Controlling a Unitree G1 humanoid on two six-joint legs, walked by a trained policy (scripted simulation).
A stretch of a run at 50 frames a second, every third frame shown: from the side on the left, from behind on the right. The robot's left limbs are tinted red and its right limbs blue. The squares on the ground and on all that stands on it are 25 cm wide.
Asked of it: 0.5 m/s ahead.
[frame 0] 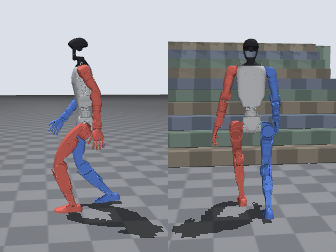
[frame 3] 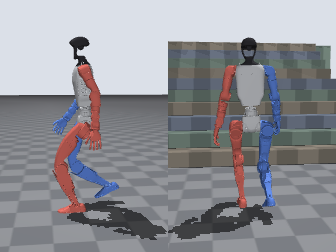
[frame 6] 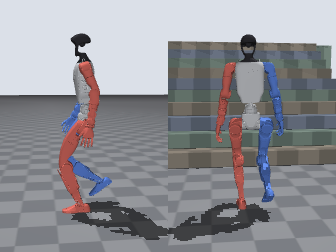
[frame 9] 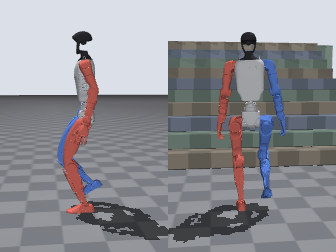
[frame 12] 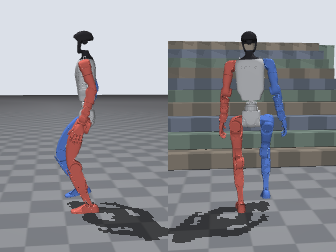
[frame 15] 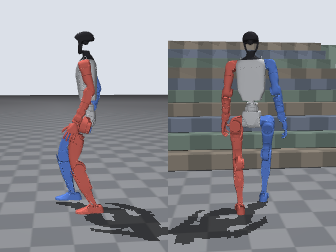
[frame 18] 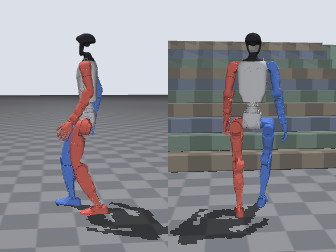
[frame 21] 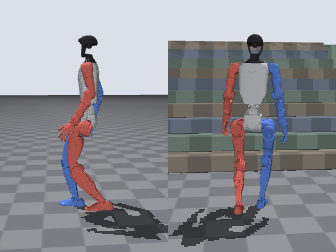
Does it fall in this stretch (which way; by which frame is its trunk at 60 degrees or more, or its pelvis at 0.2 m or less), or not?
no
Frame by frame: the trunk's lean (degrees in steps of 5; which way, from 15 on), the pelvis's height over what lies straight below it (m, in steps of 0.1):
0: 5, 0.7
3: 5, 0.7
6: 5, 0.7
9: 5, 0.8
12: 5, 0.8
15: 5, 0.8
18: 0, 0.8
21: 0, 0.7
